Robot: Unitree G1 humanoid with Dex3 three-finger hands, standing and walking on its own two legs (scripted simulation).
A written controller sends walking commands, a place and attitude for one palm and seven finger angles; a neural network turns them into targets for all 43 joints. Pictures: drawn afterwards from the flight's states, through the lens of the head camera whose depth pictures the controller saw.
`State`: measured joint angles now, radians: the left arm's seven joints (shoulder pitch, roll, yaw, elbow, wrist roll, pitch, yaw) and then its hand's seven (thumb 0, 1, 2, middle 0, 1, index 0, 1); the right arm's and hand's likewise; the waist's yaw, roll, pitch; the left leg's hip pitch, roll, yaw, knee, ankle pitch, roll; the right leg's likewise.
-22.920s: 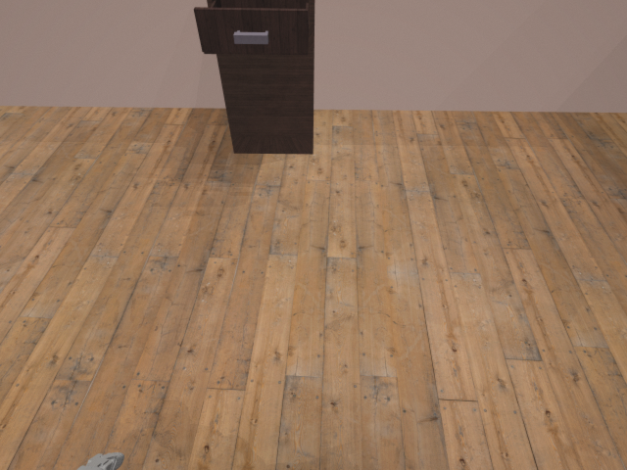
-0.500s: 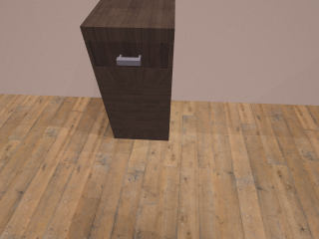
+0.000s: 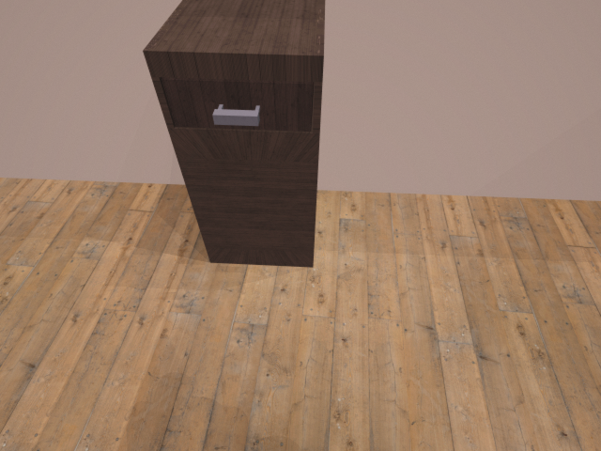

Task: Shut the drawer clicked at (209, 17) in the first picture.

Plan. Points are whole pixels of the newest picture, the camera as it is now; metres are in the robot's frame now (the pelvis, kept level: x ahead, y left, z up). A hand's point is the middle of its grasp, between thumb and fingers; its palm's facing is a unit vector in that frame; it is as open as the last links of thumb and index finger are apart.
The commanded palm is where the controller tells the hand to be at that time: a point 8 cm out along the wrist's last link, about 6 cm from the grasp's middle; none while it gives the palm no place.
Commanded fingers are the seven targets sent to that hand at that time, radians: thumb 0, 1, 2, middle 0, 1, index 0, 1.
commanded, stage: look to check the result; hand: left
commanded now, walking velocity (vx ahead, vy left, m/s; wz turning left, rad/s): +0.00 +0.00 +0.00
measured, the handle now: (238, 112) +0.89 +0.21 -0.04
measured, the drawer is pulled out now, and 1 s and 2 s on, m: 0.00 0.00 0.00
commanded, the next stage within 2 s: stand and wait in 0.40 s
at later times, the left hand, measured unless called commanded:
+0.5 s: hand out of the picture +0.03 +0.19 -0.17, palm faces +0.02 -0.97 -0.23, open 7.4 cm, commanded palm none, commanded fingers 0.00 0.90 0.90 -0.20 -0.30 -0.20 -0.30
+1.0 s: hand out of the picture +0.04 +0.19 -0.17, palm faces +0.01 -0.97 -0.24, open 7.4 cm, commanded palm none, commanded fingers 0.00 0.90 0.90 -0.20 -0.30 -0.20 -0.30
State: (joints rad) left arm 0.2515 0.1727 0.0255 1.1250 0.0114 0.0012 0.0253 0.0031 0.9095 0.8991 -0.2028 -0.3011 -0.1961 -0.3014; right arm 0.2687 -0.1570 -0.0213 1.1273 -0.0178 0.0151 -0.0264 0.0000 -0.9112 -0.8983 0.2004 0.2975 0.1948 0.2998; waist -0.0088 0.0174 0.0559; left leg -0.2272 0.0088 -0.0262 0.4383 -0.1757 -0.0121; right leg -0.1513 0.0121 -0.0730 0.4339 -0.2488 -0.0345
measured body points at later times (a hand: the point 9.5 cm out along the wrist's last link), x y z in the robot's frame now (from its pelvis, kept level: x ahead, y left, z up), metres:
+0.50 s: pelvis +0.01 +0.00 +0.00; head +0.03 -0.01 +0.45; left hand +0.03 +0.24 -0.15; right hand +0.03 -0.24 -0.16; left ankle +0.04 +0.13 -0.74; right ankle -0.01 -0.10 -0.74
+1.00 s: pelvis +0.02 +0.00 +0.00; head +0.03 -0.01 +0.45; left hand +0.04 +0.24 -0.15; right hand +0.03 -0.24 -0.16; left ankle +0.04 +0.13 -0.74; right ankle -0.01 -0.10 -0.74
